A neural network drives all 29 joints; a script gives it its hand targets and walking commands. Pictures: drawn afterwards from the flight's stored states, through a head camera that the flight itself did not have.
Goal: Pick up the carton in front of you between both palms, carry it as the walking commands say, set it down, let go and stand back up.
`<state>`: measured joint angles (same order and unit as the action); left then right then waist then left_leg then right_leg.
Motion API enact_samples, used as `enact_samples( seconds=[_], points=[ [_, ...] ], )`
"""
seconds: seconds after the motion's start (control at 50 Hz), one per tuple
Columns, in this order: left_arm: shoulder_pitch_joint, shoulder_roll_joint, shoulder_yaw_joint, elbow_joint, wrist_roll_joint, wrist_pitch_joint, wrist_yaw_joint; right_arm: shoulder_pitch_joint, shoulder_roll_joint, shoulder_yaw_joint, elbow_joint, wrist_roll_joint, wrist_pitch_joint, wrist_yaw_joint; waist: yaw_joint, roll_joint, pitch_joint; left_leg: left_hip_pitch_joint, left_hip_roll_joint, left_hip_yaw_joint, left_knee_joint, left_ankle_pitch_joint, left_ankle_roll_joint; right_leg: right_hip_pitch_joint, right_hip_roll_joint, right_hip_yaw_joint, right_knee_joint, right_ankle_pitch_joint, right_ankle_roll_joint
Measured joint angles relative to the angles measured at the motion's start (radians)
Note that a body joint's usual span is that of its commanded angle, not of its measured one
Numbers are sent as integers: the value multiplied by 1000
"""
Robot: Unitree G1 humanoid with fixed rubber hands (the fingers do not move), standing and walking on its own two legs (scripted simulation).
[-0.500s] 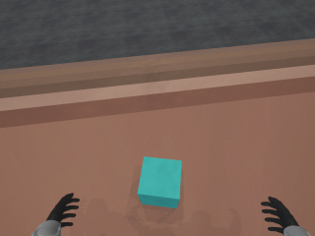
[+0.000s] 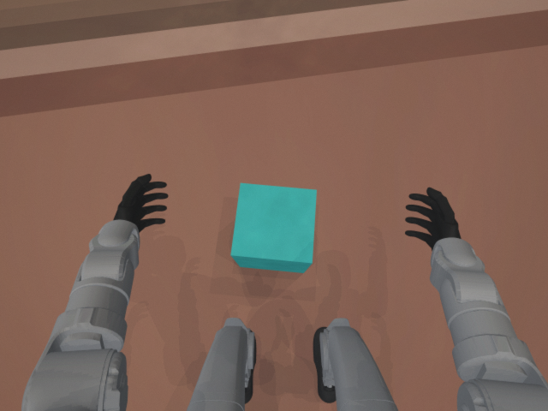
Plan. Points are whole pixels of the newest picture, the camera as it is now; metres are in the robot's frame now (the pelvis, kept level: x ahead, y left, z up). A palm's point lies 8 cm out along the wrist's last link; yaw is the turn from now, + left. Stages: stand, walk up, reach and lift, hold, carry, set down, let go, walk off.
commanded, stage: reach and lift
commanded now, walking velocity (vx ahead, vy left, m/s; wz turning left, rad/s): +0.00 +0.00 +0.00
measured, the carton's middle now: (274, 232) +0.47 +0.02 -0.56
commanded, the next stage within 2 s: none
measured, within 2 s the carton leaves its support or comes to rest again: neither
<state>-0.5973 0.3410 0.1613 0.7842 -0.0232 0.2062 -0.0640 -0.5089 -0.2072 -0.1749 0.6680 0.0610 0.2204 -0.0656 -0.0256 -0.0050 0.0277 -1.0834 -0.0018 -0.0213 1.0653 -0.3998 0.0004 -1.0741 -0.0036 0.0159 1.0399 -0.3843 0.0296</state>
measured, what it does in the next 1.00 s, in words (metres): lowers itself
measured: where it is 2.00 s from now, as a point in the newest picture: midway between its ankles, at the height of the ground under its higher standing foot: (285, 378)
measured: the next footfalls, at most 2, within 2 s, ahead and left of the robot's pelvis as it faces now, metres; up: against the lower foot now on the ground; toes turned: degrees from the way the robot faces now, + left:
none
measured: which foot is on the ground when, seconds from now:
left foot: down 0.00-1.00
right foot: down 0.00-1.00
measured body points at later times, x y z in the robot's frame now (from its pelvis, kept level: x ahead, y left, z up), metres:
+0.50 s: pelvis -0.03 +0.01 -0.06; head +0.29 +0.03 +0.26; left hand +0.52 +0.21 -0.18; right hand +0.48 -0.17 -0.18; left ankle +0.05 +0.12 -0.65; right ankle +0.05 -0.14 -0.65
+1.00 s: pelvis -0.06 +0.00 -0.26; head +0.30 +0.01 +0.01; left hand +0.50 +0.21 -0.42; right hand +0.47 -0.18 -0.42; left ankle +0.05 +0.12 -0.65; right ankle +0.05 -0.14 -0.65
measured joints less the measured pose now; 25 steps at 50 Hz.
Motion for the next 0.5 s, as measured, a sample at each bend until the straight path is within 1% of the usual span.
enact_samples(
  seconds=[0.16, 0.24, 0.3, 0.38, 0.5],
  points=[
    [-374, 32, 29, 158, -1, -1, -1, -345, 26, -65, 94, -2, 13, -53, -7, 0, 5, -252, -9, -2, 56, 58, 3, -248, -1, 7, 52, 58, 12],
    [-541, 45, 50, 232, 13, -6, -5, -499, 41, -114, 145, -25, 9, -68, -12, 1, 9, -353, -14, -5, 79, 76, 4, -346, -2, 7, 72, 75, 16],
    [-633, 48, 70, 262, 35, -14, -7, -581, 55, -154, 160, -54, -1, -71, -17, 2, 9, -416, -18, -10, 88, 84, 5, -405, -2, 6, 79, 82, 18],
    [-684, 34, 105, 265, 77, -33, -7, -620, 75, -200, 154, -92, -28, -62, -20, 2, 0, -473, -22, -15, 83, 89, 6, -458, -3, 5, 71, 86, 20],
    [-645, -14, 166, 251, 134, -82, 5, -584, 107, -259, 161, -144, -94, -36, -15, 4, -65, -574, -24, -19, 124, 59, 7, -558, 0, 5, 109, 56, 21]
  ],
)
